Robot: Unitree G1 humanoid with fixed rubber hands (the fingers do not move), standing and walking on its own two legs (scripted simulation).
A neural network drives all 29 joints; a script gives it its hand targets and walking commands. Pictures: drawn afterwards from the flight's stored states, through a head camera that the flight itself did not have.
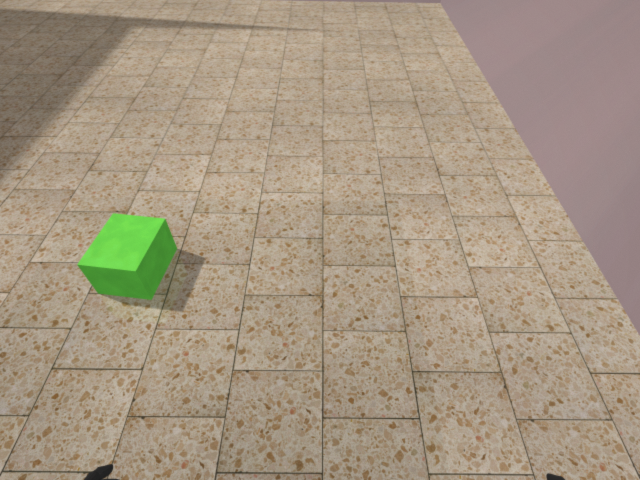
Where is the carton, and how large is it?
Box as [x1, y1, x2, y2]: [77, 213, 176, 299]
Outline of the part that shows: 113,213 77,264 98,293 151,299 176,249 165,219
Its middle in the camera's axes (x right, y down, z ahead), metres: -0.74 +0.06 +1.51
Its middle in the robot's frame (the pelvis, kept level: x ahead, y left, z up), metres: +1.01 +0.75 -0.69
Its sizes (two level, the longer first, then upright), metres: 0.261 0.214 0.178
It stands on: the floor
